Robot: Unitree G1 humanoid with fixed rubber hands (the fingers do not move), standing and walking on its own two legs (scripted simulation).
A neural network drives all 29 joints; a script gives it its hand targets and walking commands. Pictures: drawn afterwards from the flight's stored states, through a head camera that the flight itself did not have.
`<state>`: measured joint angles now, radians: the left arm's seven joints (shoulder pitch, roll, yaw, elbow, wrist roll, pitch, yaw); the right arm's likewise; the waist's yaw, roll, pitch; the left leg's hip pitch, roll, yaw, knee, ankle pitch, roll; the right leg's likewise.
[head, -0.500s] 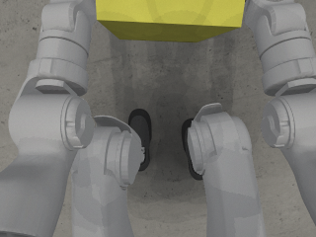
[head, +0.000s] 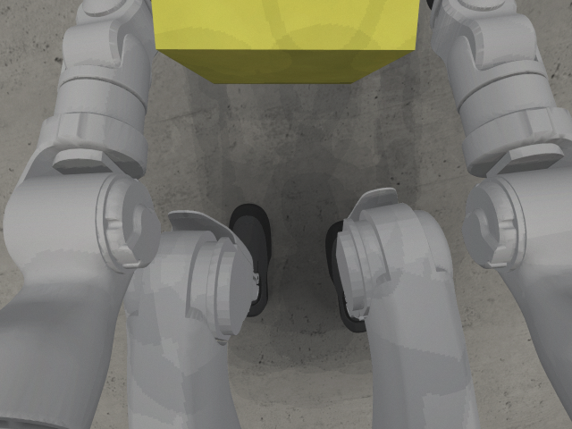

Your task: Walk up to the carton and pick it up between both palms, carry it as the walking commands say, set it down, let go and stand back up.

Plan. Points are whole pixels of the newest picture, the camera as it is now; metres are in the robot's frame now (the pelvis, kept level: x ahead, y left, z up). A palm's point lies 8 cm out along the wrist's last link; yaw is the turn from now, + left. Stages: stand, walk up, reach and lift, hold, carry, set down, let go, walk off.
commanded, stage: set down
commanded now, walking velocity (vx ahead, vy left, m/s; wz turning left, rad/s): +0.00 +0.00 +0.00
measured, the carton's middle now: out of the picture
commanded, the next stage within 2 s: none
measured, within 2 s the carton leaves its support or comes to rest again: neither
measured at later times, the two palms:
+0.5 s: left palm out of the picture +0.56 +0.15 -0.16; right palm out of the picture +0.54 -0.16 -0.17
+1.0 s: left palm (121, 0) +0.55 +0.16 -0.17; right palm out of the picture +0.55 -0.20 -0.17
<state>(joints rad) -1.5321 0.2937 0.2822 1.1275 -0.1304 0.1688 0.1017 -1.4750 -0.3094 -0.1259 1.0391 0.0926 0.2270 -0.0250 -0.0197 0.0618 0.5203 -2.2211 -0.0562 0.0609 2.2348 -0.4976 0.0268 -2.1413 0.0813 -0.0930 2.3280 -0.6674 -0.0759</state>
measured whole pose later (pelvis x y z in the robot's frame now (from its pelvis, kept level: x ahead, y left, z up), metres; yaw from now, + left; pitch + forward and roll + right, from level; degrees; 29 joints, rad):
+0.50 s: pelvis +0.00 +0.00 +0.00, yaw +0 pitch +27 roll +1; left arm -1.52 0.31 0.26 1.17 -0.13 0.13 0.08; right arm -1.47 -0.30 -0.18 1.05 0.05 0.20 0.03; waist -0.03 0.07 0.52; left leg -2.23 -0.06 0.08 2.25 -0.50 0.04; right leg -2.14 0.08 -0.08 2.35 -0.68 -0.06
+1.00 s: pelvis +0.01 +0.00 +0.01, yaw +0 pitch +29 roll +2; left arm -1.50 0.34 0.15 1.18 -0.23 0.07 0.15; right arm -1.50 -0.41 -0.03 1.14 0.21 0.09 -0.08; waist -0.01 0.03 0.52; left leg -2.21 -0.05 0.07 2.22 -0.52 0.02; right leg -2.15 0.09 -0.08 2.32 -0.68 -0.08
